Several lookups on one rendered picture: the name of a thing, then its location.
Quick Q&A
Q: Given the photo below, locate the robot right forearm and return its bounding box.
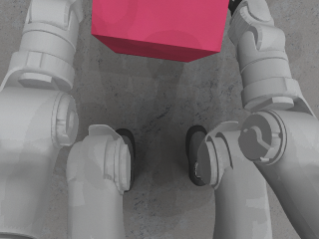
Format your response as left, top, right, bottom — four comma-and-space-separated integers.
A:
227, 0, 316, 118

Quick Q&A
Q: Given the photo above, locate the robot left upper arm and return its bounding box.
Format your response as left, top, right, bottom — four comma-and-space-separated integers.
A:
0, 86, 79, 239

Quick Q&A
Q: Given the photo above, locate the robot left foot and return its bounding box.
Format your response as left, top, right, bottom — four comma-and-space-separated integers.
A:
116, 128, 136, 192

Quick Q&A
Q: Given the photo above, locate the robot right upper arm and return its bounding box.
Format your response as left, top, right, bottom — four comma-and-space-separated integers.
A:
238, 109, 319, 239

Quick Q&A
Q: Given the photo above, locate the right robot shin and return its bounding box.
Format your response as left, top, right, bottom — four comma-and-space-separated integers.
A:
194, 120, 238, 184

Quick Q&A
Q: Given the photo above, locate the carton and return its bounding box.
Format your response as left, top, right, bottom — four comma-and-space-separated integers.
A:
91, 0, 229, 63

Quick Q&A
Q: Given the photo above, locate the robot left forearm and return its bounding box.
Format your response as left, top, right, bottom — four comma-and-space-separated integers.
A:
0, 0, 84, 93

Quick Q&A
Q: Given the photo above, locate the right robot hand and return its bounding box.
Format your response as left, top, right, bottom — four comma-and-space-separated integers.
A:
228, 0, 242, 17

